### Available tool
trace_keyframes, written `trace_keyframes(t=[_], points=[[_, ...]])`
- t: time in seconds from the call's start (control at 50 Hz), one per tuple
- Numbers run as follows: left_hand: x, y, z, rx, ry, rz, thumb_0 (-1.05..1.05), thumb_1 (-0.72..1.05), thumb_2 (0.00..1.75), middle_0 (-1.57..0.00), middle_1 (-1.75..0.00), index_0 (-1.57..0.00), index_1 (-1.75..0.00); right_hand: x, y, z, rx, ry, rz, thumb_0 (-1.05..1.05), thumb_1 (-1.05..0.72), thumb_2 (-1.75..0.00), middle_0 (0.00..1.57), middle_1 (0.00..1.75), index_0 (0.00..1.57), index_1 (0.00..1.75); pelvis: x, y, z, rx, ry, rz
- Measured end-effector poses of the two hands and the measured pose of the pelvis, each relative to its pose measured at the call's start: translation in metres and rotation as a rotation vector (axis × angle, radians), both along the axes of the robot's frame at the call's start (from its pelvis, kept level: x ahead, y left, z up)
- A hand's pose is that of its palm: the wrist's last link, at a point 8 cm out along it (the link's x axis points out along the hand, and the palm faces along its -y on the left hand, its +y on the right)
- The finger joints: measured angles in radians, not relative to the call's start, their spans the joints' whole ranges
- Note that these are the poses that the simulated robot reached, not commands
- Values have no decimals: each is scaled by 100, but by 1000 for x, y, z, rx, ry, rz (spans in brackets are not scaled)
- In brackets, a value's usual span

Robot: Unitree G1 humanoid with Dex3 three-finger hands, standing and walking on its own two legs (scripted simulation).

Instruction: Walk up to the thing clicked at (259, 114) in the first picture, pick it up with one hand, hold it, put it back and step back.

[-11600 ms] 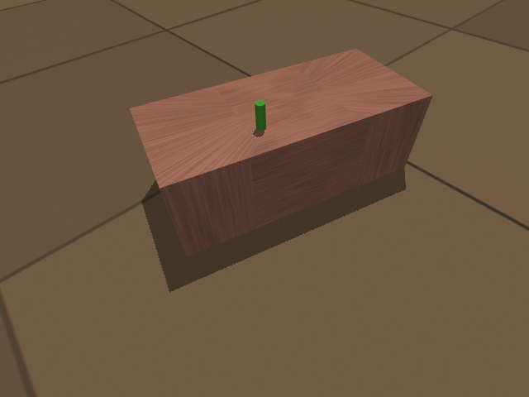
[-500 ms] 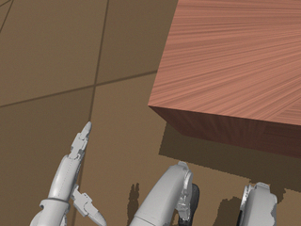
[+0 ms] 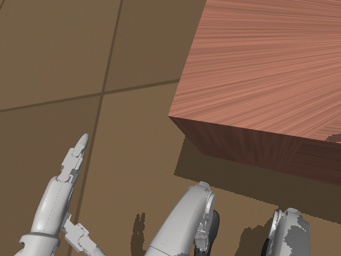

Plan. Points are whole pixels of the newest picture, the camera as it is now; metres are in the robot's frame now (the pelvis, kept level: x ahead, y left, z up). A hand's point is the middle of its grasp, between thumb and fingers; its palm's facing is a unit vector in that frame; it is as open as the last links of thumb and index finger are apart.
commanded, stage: rest palm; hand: right
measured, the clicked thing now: out of the picture +0.58 -0.26 -0.05
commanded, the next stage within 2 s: close in 0.02 s
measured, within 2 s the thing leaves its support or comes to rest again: leaves its support in 1.44 s
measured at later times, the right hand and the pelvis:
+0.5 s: hand out of the picture +0.56 -0.24 -0.04, palm faces +0.25 +0.97 +0.01, open 16.2 cm; pelvis +0.00 +0.00 -0.01, yaw +0 degrees
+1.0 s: hand out of the picture +0.56 -0.24 -0.03, palm faces +0.27 +0.96 +0.01, open 8.0 cm; pelvis +0.00 +0.01 +0.00, yaw +0 degrees
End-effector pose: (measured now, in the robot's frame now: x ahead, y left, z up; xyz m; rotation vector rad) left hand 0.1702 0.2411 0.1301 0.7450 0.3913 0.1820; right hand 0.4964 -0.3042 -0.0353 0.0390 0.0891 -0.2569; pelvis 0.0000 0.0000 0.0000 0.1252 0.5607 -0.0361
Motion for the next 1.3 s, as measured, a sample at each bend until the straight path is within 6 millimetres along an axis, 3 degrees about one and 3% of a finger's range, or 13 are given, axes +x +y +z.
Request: trace_keyframes(t=[0.14,0.32,0.42,0.62,0.84,1.02,1.16,1.3], points=[[3,7,8,59,3,5,-1,-55,6,-7,-4,-6,-5,1,4,-7,-5,-28,-13,-2,53,-5,5,6,4,6,1,3,-1,0,4,-2],[2,3,-6,42,31,25,-1,-57,7,-7,-4,-5,-6,17,11,-9,-19,-39,16,-2,50,-2,13,5,11,5,2,2,-7,6,20,-2],[0,0,-10,32,38,24,-1,-57,8,-7,-4,-6,-6,26,13,-8,-21,-39,8,-2,49,-2,22,8,20,8,2,0,-10,5,28,2],[0,9,1,50,34,54,-1,-56,8,-7,-4,-5,-6,35,19,4,-23,-30,10,-2,42,-13,47,28,46,28,5,-1,-4,2,28,2],[7,8,10,57,15,20,-1,-56,8,-6,-4,-5,-6,30,17,4,-34,-32,-9,-1,26,-37,80,59,80,59,6,3,-1,-5,25,5],[3,12,3,40,28,34,-1,-56,7,-6,-4,-5,-6,29,13,6,-26,-37,-17,-1,2,-58,100,81,101,81,5,5,-2,-2,23,0],[3,11,5,38,16,23,-1,-56,7,-6,-4,-5,-6,26,17,5,-35,-28,-3,-3,-13,-73,105,93,114,95,3,6,-2,-6,23,3],[0,11,4,29,21,34,-1,-58,8,-7,-4,-5,-7,23,18,6,-31,-25,-2,-4,-17,-91,101,107,110,102,2,6,-1,-7,19,4]])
